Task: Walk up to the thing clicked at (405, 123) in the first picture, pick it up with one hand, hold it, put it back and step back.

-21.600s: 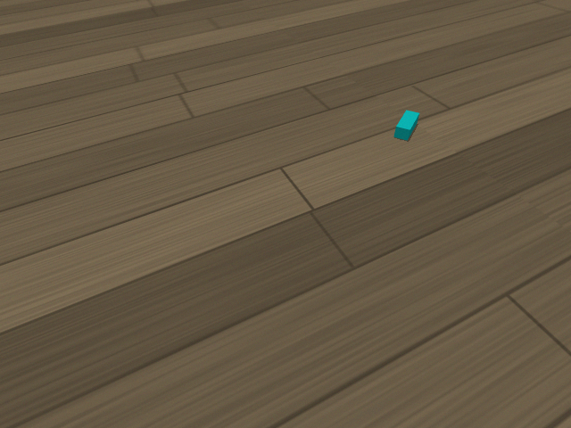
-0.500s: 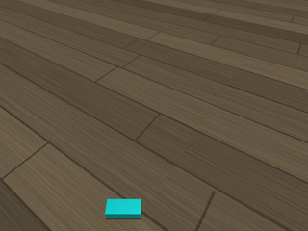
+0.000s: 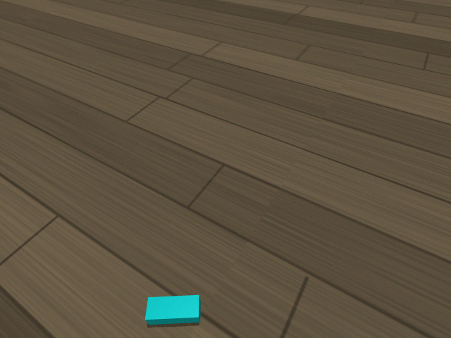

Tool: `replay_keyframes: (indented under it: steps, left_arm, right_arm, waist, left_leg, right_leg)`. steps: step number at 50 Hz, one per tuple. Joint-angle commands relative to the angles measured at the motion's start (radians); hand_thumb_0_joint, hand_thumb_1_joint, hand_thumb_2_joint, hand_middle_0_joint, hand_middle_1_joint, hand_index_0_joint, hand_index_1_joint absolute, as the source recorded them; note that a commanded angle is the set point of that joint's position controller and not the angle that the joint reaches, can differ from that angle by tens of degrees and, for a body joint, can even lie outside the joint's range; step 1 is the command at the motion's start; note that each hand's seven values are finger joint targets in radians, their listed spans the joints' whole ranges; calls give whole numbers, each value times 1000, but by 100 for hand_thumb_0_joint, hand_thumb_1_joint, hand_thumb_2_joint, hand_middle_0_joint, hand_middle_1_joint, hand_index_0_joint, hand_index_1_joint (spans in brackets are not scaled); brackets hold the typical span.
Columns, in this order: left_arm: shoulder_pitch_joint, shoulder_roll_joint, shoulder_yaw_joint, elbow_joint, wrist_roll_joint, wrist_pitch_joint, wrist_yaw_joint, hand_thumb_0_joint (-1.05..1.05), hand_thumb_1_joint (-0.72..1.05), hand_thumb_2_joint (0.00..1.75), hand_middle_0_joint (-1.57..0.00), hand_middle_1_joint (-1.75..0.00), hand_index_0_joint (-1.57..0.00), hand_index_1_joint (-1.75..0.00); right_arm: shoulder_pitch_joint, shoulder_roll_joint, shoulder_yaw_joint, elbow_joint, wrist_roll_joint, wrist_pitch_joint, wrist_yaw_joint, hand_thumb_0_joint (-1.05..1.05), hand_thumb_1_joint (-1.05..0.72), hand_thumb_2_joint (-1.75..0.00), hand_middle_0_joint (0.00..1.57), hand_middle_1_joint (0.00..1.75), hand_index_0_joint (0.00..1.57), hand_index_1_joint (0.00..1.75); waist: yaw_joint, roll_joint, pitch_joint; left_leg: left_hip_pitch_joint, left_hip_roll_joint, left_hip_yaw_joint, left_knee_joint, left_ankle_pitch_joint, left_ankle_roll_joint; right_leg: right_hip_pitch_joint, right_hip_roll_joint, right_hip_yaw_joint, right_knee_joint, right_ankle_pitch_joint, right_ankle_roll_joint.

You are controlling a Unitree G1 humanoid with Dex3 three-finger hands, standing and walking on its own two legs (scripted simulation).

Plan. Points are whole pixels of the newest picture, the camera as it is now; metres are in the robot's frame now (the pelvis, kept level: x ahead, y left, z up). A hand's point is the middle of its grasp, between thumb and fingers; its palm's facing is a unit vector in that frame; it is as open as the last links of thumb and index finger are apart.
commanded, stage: walk up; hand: left
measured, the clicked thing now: (174, 309) +0.40 +0.24 -0.74
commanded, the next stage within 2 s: stand in 0.80 s
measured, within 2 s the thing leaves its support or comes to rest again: neither
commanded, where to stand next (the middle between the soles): +0.03 -0.02 m, yaw +3 degrees
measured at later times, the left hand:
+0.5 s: hand out of the picture +0.10 +0.25 -0.15, palm faces -0.07 -0.94 -0.34, open 7.4 cm
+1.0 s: hand out of the picture +0.09 +0.25 -0.14, palm faces -0.08 -0.93 -0.36, open 7.4 cm
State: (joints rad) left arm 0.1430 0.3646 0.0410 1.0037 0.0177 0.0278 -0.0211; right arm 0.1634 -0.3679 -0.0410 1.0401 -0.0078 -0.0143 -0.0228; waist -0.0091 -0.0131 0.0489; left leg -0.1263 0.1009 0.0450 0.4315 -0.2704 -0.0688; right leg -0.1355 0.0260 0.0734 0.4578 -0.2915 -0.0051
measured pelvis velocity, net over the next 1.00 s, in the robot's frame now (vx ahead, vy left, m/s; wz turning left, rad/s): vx -0.02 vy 0.01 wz -0.04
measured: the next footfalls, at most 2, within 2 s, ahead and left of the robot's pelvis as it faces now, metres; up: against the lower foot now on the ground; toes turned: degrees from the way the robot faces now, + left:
none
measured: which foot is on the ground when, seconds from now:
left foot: down 0.00-1.00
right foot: down 0.00-1.00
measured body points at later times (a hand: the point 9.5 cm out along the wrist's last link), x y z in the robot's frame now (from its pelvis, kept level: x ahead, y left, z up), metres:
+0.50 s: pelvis -0.01 +0.00 +0.00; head +0.01 +0.00 +0.45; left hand +0.10 +0.30 -0.13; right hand +0.04 -0.32 -0.12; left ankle -0.03 +0.16 -0.74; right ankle -0.03 -0.12 -0.74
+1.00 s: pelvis -0.02 +0.01 +0.00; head -0.01 +0.00 +0.45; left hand +0.09 +0.30 -0.12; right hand +0.04 -0.31 -0.13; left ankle -0.03 +0.16 -0.74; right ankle -0.03 -0.12 -0.74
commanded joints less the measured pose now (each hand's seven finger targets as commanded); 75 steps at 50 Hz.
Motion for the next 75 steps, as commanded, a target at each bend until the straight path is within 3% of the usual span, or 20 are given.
replay_keyframes:
  steps: [1,7,10,13,18,22,30,35,39,40,41,47,52,61,64,67,70,74,75]
  left_arm:
    - [-19,217,51,-69,2,-14,11,0,90,90,-20,-30,-20,-30]
    - [-34,213,46,-77,1,-12,3,0,90,90,-20,-30,-20,-30]
    - [-21,227,51,-73,4,-14,2,0,90,90,-20,-30,-20,-30]
    - [-47,236,52,-83,4,-16,2,0,90,90,-20,-30,-20,-30]
    - [-42,229,50,-86,4,-16,0,0,90,90,-20,-30,-20,-30]
    - [-40,230,51,-90,0,-17,1,0,90,90,-20,-30,-20,-30]
    - [-38,227,47,-94,0,-17,1,0,90,90,-20,-30,-20,-30]
    - [-16,215,42,-83,-1,-10,-2,0,90,90,-20,-30,-20,-30]
    - [-12,229,43,-82,2,-12,-4,0,90,90,-20,-30,-20,-30]
    - [-40,197,22,-54,-12,-33,5,0,90,90,-20,-30,-20,-30]
    - [-36,235,27,-49,-9,-43,13,0,90,90,-20,-30,-20,-30]
    - [-57,230,18,-15,-11,-57,34,0,90,90,-20,-30,-20,-30]
    - [-75,220,14,7,-13,-56,35,0,90,90,-20,-30,-20,-30]
    - [-69,206,10,31,-8,-55,30,0,90,90,-20,-30,-20,-30]
    - [-64,203,7,37,-6,-51,29,0,90,90,-20,-30,-20,-30]
    - [-55,204,7,42,-5,-49,26,0,90,90,-20,-30,-20,-30]
    - [-49,204,6,44,0,-54,25,0,90,90,-20,-30,-20,-30]
    - [-28,204,5,49,-2,-53,24,0,90,90,-20,-30,-20,-30]
    - [-28,203,4,47,-2,-54,24,0,90,90,-20,-30,-20,-30]
  right_arm:
    - [-6,-237,-50,-63,0,-22,-16,0,-90,-90,20,30,20,30]
    - [-13,-246,-46,-69,0,-28,-14,0,-90,-90,20,30,20,30]
    - [-23,-239,-46,-76,1,-26,-13,0,-90,-90,20,30,20,30]
    - [-9,-224,-41,-76,1,-26,-10,0,-90,-90,20,30,20,30]
    - [1,-236,-43,-73,2,-30,-9,0,-90,-90,20,30,20,30]
    - [3,-230,-41,-75,0,-30,-8,0,-90,-90,20,30,20,30]
    - [18,-243,-47,-69,2,-31,-9,0,-90,-90,20,30,20,30]
    - [-5,-266,-54,-77,-1,-31,-11,0,-90,-90,20,30,20,30]
    - [-25,-252,-54,-92,0,-24,-8,0,-90,-90,20,30,20,30]
    - [-77,-199,-32,-74,3,-9,0,0,-90,-90,20,30,20,30]
    - [-63,-186,-28,-77,7,-1,4,0,-90,-90,20,30,20,30]
    - [-45,-202,-24,-37,7,7,12,0,-90,-90,20,30,20,30]
    - [-55,-205,-19,-12,-2,7,19,0,-90,-90,20,30,20,30]
    - [-85,-203,-23,7,-6,-6,23,0,-90,-90,20,30,20,30]
    - [-91,-206,-25,15,-8,-4,24,0,-90,-90,20,30,20,30]
    - [-86,-202,-28,13,-11,-5,26,0,-90,-90,20,30,20,30]
    - [-95,-203,-32,13,-9,-6,28,0,-90,-90,20,30,20,30]
    - [-90,-207,-35,18,-8,-4,28,0,-90,-90,20,30,20,30]
    - [-92,-206,-36,17,-8,-5,28,0,-90,-90,20,30,20,30]
  waist:
    - [-2,18,-74]
    - [-3,47,-59]
    - [4,18,-67]
    - [-9,-23,-64]
    - [-5,-27,-62]
    - [-5,-30,-67]
    - [-12,9,-73]
    - [-2,63,-55]
    - [0,37,-40]
    - [1,95,-43]
    - [-12,39,-63]
    - [-16,-63,-94]
    - [-14,-44,-42]
    - [-1,14,-58]
    - [2,24,-10]
    - [2,41,4]
    - [2,28,-31]
    - [1,41,-8]
    - [1,35,-18]
  left_leg:
    - [78,71,-34,-28,304,113]
    - [51,86,-47,-72,235,117]
    - [58,67,-14,-34,205,110]
    - [47,37,3,-25,163,95]
    - [90,62,-18,-35,184,111]
    - [93,42,-2,-22,177,101]
    - [104,70,-18,-38,182,114]
    - [77,127,-35,-68,187,152]
    - [35,82,14,-28,103,125]
    - [11,45,14,-19,182,100]
    - [46,31,25,-2,188,82]
    - [131,45,3,-45,253,85]
    - [117,48,-11,-108,147,87]
    - [88,58,-40,-146,128,95]
    - [53,53,-55,-174,4,94]
    - [9,56,-72,-207,-63,98]
    - [30,60,-76,-187,-22,105]
    - [25,54,-88,-199,-86,103]
    - [30,57,-86,-194,-61,103]
  right_leg:
    - [-43,-100,55,-31,405,-58]
    - [-33,-85,63,-23,356,-53]
    - [-38,-95,78,-39,354,-63]
    - [-48,-114,123,-73,324,-77]
    - [-90,-96,106,-56,305,-63]
    - [-96,-104,129,-73,300,-73]
    - [-109,-89,117,-27,309,-66]
    - [-96,-55,62,35,313,-45]
    - [-76,-75,105,-15,318,-66]
    - [-26,-130,145,-79,428,-48]
    - [-30,-149,162,-93,459,-53]
    - [-20,-127,111,-119,512,-25]
    - [-52,-124,110,-166,320,-13]
    - [-25,-120,83,-165,266,-7]
    - [-69,-109,78,-181,148,-3]
    - [-65,-107,72,-175,117,-6]
    - [-46,-113,65,-164,156,-5]
    - [-79,-108,66,-169,113,-5]
    - [-73,-111,62,-166,137,-3]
